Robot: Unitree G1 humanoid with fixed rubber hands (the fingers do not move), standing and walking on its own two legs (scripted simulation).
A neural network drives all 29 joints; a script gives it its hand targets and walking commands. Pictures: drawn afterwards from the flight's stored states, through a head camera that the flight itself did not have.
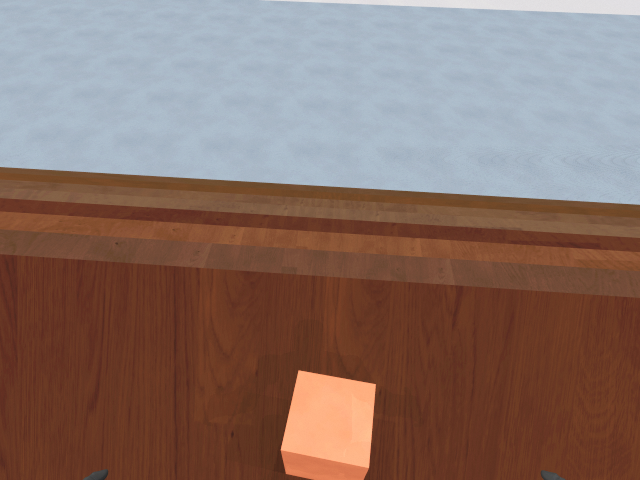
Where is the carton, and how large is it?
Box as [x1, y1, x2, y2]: [281, 370, 375, 479]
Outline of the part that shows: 299,370 281,446 281,453 286,473 312,479 363,479 368,468 375,384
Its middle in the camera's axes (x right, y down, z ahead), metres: +0.03 +0.51 +1.06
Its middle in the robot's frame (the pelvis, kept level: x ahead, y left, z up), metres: +0.38 -0.03 -0.66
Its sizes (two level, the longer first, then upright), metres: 0.210 0.200 0.250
